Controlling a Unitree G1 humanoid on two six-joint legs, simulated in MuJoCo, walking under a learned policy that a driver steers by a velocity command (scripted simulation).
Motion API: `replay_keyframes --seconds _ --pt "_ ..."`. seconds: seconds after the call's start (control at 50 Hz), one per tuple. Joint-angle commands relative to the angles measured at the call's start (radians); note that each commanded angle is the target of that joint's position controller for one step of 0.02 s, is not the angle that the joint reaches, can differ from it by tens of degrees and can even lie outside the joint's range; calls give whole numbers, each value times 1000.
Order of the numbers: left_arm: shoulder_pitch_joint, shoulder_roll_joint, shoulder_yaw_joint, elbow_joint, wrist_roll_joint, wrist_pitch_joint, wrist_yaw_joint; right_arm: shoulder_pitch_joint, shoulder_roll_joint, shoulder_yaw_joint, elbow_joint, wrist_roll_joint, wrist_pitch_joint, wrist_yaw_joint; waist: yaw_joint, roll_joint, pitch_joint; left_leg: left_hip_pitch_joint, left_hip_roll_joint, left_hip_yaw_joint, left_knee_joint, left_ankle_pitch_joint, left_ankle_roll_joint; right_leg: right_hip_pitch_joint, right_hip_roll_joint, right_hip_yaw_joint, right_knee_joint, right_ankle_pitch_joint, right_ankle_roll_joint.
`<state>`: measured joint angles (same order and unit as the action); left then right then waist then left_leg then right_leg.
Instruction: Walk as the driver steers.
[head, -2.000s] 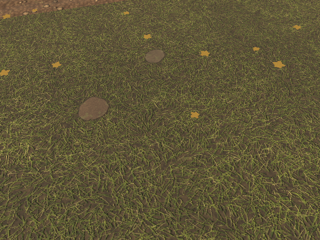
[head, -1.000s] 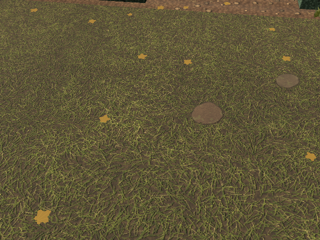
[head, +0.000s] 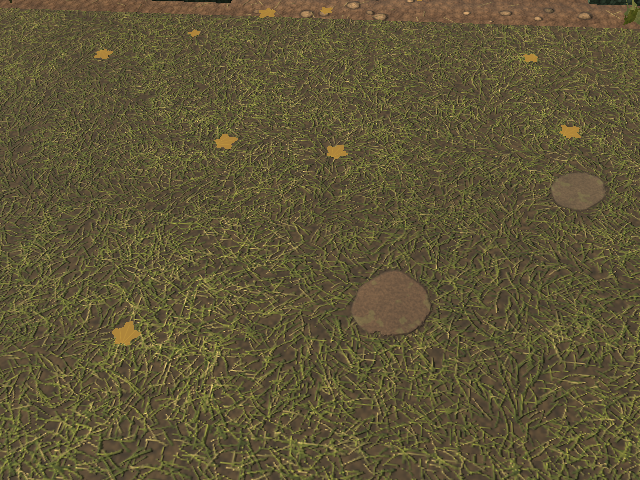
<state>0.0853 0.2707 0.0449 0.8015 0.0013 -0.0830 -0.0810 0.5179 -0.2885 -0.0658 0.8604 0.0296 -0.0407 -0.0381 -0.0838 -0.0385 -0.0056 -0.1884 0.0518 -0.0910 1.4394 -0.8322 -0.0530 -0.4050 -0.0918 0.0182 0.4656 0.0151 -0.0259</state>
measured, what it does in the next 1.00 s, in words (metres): goes down: left foot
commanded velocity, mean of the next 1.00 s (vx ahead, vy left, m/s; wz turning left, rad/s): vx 0.50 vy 0.00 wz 0.00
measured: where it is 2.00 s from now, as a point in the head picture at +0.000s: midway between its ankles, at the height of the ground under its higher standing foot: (379, 270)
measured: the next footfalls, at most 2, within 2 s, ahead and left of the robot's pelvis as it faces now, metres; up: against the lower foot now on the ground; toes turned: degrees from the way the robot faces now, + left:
left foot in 0.44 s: +0.42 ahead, +0.10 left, +0.00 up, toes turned +1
right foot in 1.18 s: +0.78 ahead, -0.27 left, -0.17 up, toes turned -4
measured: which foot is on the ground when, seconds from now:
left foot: up 0.00-0.42, down 0.44-1.00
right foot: down 0.00-0.44, up 0.46-1.00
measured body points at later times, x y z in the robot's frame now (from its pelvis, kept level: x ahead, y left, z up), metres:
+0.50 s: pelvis +0.27 +0.01 -0.03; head +0.30 +0.02 +0.42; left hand +0.25 +0.28 -0.18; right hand +0.49 -0.23 -0.10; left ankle +0.38 +0.09 -0.75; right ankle +0.10 -0.12 -0.70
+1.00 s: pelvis +0.51 -0.05 -0.03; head +0.53 -0.04 +0.42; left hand +0.72 +0.20 -0.13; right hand +0.47 -0.32 -0.16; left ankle +0.38 +0.09 -0.75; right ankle +0.70 -0.24 -0.72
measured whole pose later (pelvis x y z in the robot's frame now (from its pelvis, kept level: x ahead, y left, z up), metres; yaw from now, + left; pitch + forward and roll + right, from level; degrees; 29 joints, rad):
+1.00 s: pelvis +0.51 -0.05 -0.03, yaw +0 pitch +2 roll +1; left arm 0.05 0.28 0.08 0.82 0.00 -0.06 -0.07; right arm 0.47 -0.24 -0.07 0.91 0.01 -0.08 -0.05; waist -0.08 -0.04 -0.02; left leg -0.07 0.02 0.01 0.54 -0.51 -0.01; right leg -0.68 -0.11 0.09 0.66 0.31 -0.02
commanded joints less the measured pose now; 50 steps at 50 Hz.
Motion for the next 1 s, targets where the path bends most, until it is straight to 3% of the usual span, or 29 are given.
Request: replay_keyframes --seconds 0.02,0.04,0.06,0.08,0.1,0.12,0.14,0.18,0.22,0.28,0.36,0.4,0.44,0.46,0.48,0.5,0.52,0.54,0.56,0.6,0.68,0.72,0.74,0.76,0.8,0.86,0.88,0.9,1.0 --pt "526 234 73 107 1 26 12 172 -40 7 -41 25 -71 35 203 -364 -366 -769 -81 -162 570 1 23 957 -258 277 278 878 -199" --pt "520 282 92 131 -16 41 20 67 -44 13 -100 52 -82 26 181 -237 -374 -868 -65 -118 499 138 32 892 -342 480 83 242 -282" --pt "388 224 70 109 -9 45 32 -42 -53 12 -123 49 -70 -9 134 -70 -308 -844 12 7 460 309 50 690 -345 619 -139 -219 -279" --pt "246 183 46 60 17 17 43 -107 -85 2 -144 65 -57 -25 91 -111 -207 -807 45 -58 279 507 77 477 -407 665 -160 -236 -306" --pt "164 116 26 49 24 -12 40 -130 -108 0 -127 27 -35 -29 68 -64 -101 -721 86 -69 191 544 83 299 -372 603 -125 -87 -280" --pt "124 77 14 60 15 -23 40 -139 -81 -8 -110 -6 -15 -21 34 -51 11 -607 104 -64 -12 602 65 95 -255 382 -140 39 -220" --pt "123 93 19 68 21 -25 47 -155 -39 -5 -119 -19 -11 -16 29 -89 28 -535 110 -45 -156 619 50 42 -184 278 -178 43 -198" --pt "188 96 19 95 21 -29 75 -244 -20 3 -156 -30 -22 1 56 -103 38 -490 103 -18 -397 739 21 56 -147 188 -202 238 -205" --pt "228 108 27 109 -1 -17 89 -293 21 18 -161 -27 -30 24 80 -79 3 -431 70 23 -615 812 29 142 -124 116 -201 316 -194" --pt "296 125 36 144 -27 5 93 -404 23 18 -179 -20 -26 48 124 -20 27 -422 24 70 -773 867 59 262 -137 98 -213 243 -177" --pt "342 142 44 180 -30 32 99 -543 -3 6 -237 -16 -38 75 147 19 92 -457 3 74 -891 828 108 390 -163 93 -197 188 -148" --pt "326 155 50 184 -23 48 99 -487 -20 -6 -230 -17 -39 79 106 -11 48 -349 -30 108 -911 765 136 430 -160 76 -119 330 -133" --pt "282 130 38 161 -16 59 97 -221 -91 -46 -154 -26 -39 75 -13 21 -119 62 -26 86 -896 846 192 313 -66 8 174 392 -88" --pt "367 51 11 144 -2 47 91 -95 -175 -68 -139 -31 -36 71 -15 174 -278 438 201 -261 -916 723 325 -8 56 -45 544 25 -34" --pt "377 29 -1 143 -1 26 78 -40 -167 -63 -121 -10 -35 77 -25 297 -363 558 315 -616 -1084 487 395 -220 154 54 755 -578 -23" --pt "290 126 29 125 -31 9 73 -106 -121 -46 -132 -11 -36 74 -23 230 -216 458 297 -561 -1134 399 351 -337 103 94 826 -560 -32" --pt "217 149 36 101 -43 3 78 -200 -104 -38 -151 -20 -36 71 2 173 -95 302 270 -437 -1159 483 320 -346 58 67 806 -467 -36" --pt "193 137 38 99 -31 6 87 -256 -84 -31 -156 -29 -37 74 33 112 -33 170 236 -334 -1177 627 306 -304 24 55 758 -406 -29" --pt "206 125 42 106 -15 16 95 -300 -66 -26 -157 -36 -44 74 70 106 -21 70 203 -251 -1200 740 288 -220 -10 68 692 -354 -25" --pt "230 87 39 110 -14 36 100 -327 -46 -22 -145 -34 -56 72 104 114 -34 -5 167 -173 -1247 768 282 -123 -35 70 589 -327 -16" --pt "104 60 34 56 12 38 100 -251 -108 -44 -81 -37 -53 49 82 77 -29 13 164 -107 -1293 857 305 -170 -29 45 430 -154 14" --pt "134 69 41 75 6 33 89 -213 -129 -53 -57 -49 -52 45 87 73 -63 26 164 -60 -1254 921 301 -150 -20 40 469 3 23" --pt "132 76 45 78 -5 34 82 -197 -109 -49 -46 -42 -55 48 89 65 -59 44 171 -62 -1242 895 301 -187 -29 51 480 16 22" --pt "101 77 46 67 -6 35 77 -191 -94 -44 -40 -37 -55 50 82 75 -33 43 175 -68 -1242 861 300 -220 -31 56 481 20 19" --pt "-38 119 63 7 -35 28 67 -83 -75 -38 7 -20 -60 38 45 109 46 216 211 -152 -1213 694 282 -466 -55 136 415 37 6" --pt "-112 104 64 -30 -29 6 42 -1 -107 -47 28 -23 -56 13 18 124 65 349 257 -200 -1160 656 291 -635 -64 153 365 21 3" --pt "-133 97 60 -46 -17 3 35 -31 -100 -41 25 -11 -52 -8 33 106 103 234 214 -126 -1141 617 275 -556 -60 139 249 143 18" --pt "-157 70 52 -49 -1 1 23 -33 -93 -37 20 -17 -52 -17 17 119 100 156 197 -95 -1116 597 265 -473 -43 100 226 258 20" --pt "-193 31 27 -72 -3 4 -11 -32 -101 -36 2 -10 -39 -21 -20 97 115 12 174 -48 -937 513 218 -317 -16 67 144 352 -14"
